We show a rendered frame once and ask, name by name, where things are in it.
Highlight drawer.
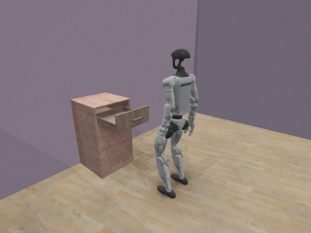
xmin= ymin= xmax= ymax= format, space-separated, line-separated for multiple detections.
xmin=96 ymin=105 xmax=150 ymax=134

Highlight right robot hand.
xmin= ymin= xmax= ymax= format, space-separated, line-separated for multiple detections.
xmin=184 ymin=120 xmax=195 ymax=136

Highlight cabinet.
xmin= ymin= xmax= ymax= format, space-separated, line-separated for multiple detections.
xmin=70 ymin=92 xmax=133 ymax=179

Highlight handle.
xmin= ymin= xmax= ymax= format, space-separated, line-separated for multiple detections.
xmin=130 ymin=116 xmax=144 ymax=123

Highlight robot right upper arm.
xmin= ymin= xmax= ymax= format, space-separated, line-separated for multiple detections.
xmin=189 ymin=74 xmax=198 ymax=104

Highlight left robot hand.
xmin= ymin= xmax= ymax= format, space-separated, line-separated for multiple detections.
xmin=154 ymin=133 xmax=166 ymax=153

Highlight humanoid robot head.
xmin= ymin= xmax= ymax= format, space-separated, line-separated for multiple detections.
xmin=171 ymin=49 xmax=190 ymax=78

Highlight robot left upper arm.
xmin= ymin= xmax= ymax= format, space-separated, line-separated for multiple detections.
xmin=162 ymin=76 xmax=176 ymax=112

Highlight robot right forearm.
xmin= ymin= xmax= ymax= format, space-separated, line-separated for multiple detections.
xmin=188 ymin=101 xmax=198 ymax=121

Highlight robot left thigh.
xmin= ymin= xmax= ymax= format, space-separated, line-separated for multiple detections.
xmin=155 ymin=123 xmax=175 ymax=165

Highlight robot left forearm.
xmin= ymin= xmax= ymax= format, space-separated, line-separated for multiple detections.
xmin=158 ymin=104 xmax=173 ymax=136

